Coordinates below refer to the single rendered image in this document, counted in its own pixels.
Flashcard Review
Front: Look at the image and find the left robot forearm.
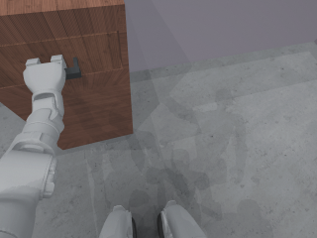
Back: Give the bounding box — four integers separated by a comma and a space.
0, 89, 64, 168

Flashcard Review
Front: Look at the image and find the cabinet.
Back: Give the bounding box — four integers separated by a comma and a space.
0, 0, 134, 150

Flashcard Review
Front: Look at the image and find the drawer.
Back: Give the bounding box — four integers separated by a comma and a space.
0, 31, 121, 88

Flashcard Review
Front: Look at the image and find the handle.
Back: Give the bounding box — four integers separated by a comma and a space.
64, 57, 82, 80

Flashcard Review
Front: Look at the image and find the robot left shin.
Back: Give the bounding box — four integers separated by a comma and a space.
113, 205, 133, 238

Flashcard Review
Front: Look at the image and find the robot right thigh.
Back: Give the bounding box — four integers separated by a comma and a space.
160, 204, 207, 238

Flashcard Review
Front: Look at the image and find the left robot upper arm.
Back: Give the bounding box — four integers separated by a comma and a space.
0, 150, 58, 238

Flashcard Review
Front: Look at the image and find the robot left hand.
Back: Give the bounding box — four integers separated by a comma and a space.
23, 55, 67, 94

